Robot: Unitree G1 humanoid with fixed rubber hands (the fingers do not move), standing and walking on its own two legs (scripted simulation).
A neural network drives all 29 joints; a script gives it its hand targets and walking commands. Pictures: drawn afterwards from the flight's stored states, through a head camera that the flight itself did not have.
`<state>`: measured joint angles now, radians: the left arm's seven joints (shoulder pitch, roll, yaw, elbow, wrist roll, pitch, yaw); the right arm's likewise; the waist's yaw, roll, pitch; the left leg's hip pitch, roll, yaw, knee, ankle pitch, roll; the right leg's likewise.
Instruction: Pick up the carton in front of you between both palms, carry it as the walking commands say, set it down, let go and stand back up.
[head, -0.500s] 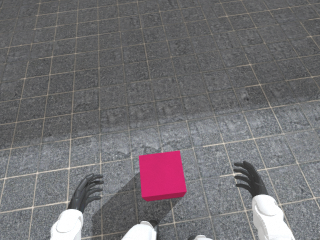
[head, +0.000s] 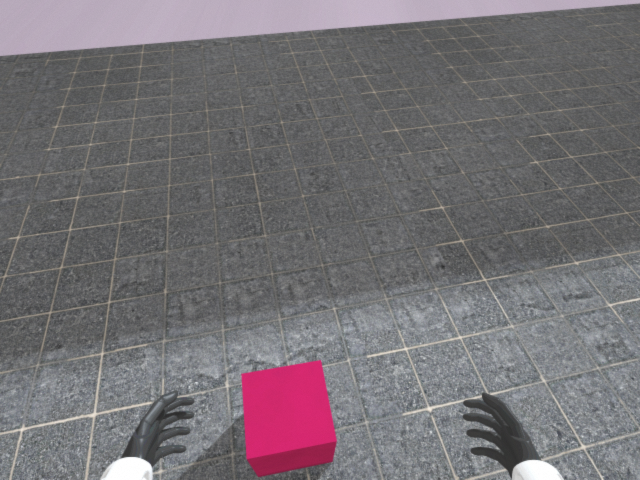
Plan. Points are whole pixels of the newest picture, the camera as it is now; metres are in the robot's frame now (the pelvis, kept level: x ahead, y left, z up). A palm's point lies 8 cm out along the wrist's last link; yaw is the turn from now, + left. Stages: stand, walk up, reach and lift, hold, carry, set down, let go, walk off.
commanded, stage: let go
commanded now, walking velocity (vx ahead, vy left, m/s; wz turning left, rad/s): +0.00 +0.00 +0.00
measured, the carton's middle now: (289, 419) +0.36 +0.09 -0.65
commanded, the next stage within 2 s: stand in 0.16 s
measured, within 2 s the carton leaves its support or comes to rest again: neither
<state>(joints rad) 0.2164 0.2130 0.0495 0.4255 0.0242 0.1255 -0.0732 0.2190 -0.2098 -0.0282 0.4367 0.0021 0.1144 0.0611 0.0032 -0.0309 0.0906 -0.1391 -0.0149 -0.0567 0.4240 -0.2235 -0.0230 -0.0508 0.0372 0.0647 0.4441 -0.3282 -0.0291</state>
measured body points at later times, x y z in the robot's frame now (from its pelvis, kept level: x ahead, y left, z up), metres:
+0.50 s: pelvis +0.00 +0.03 -0.01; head +0.01 +0.06 +0.44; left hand +0.14 +0.32 -0.11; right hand +0.14 -0.27 -0.08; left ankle +0.01 +0.14 -0.74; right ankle -0.05 -0.10 -0.74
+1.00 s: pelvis +0.00 +0.04 +0.00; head +0.01 +0.05 +0.45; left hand +0.13 +0.33 -0.11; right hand +0.12 -0.27 -0.10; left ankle +0.01 +0.14 -0.74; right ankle -0.05 -0.10 -0.74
